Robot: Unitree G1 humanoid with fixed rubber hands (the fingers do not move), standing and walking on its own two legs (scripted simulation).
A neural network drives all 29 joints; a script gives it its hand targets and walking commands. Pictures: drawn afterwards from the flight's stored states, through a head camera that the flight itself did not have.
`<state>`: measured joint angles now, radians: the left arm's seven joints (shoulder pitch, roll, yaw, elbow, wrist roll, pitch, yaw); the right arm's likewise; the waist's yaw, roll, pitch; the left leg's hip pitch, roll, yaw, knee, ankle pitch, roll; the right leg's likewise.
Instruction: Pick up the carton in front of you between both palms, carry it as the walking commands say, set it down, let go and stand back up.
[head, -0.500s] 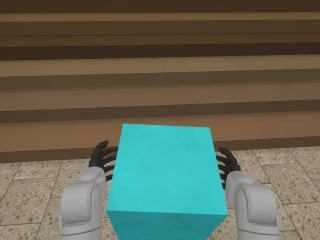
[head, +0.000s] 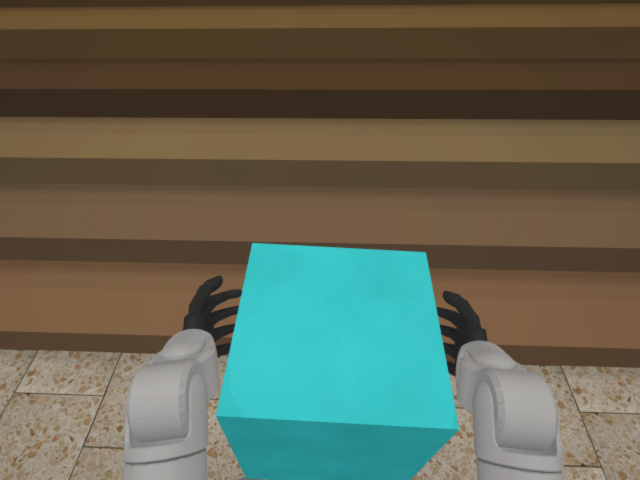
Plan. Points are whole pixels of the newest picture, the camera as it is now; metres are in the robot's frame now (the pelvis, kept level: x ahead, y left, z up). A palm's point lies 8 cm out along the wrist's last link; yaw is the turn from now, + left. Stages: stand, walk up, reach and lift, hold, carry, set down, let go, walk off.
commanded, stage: carry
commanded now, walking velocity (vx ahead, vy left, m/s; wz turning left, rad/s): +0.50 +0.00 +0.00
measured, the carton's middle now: (331, 371) +0.27 +0.01 +0.00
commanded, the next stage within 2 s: none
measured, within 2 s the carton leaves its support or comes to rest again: neither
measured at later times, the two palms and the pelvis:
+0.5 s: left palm (267, 92) +0.71 +0.13 +0.15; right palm (441, 110) +0.66 -0.16 +0.14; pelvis +0.32 +0.03 -0.01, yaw -5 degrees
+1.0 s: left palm (296, 38) +1.05 +0.11 +0.11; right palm (420, 38) +1.07 -0.19 +0.11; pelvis +0.67 -0.06 +0.03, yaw -1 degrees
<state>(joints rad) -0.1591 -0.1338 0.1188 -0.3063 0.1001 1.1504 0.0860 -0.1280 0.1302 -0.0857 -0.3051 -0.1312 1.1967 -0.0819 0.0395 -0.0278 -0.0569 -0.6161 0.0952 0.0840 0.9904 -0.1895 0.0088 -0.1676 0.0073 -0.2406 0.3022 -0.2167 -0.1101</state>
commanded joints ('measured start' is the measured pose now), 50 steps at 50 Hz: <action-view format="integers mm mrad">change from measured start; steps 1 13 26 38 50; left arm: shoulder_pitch -413 -796 -1327 -1411 -1305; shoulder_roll -946 -714 -857 -896 -1077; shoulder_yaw -751 -695 -515 -403 -647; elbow -50 -79 281 356 76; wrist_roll -432 -455 -447 -397 -516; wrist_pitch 23 112 164 196 53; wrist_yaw -292 -211 -148 -138 -148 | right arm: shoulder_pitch -483 -925 -1459 -1500 -1376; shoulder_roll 906 662 822 877 848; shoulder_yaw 698 650 462 407 437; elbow -100 -183 188 274 23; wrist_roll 376 484 557 509 418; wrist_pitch -48 61 118 146 46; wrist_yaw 221 192 198 181 163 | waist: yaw -27 -114 -71 -240 103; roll -100 -93 107 123 -83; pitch -204 -345 -374 -195 -629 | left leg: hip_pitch -153 542 736 1361 -214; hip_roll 9 -164 132 227 -154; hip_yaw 37 190 -126 -334 -219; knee -106 -525 -680 -473 760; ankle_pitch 88 120 379 825 -217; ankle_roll -16 54 162 269 69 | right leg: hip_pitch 287 226 -605 -1597 450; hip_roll -254 -145 -97 -45 -218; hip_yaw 208 13 191 170 724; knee -135 440 836 1574 329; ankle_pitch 328 843 17 -546 483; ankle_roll -2 45 72 20 -190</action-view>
